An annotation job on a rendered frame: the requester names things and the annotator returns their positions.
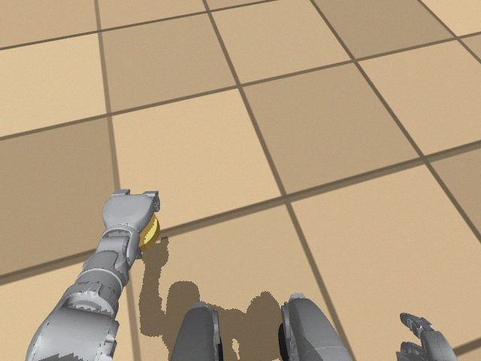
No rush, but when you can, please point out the left robot arm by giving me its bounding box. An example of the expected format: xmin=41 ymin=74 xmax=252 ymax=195
xmin=25 ymin=225 xmax=140 ymax=361

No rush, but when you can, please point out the left robot hand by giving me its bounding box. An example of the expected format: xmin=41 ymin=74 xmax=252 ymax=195
xmin=102 ymin=189 xmax=160 ymax=259

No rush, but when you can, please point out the tin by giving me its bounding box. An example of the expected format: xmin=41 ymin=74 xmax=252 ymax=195
xmin=138 ymin=213 xmax=160 ymax=252

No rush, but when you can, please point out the right robot hand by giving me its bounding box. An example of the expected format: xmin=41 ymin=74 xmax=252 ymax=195
xmin=396 ymin=313 xmax=458 ymax=361

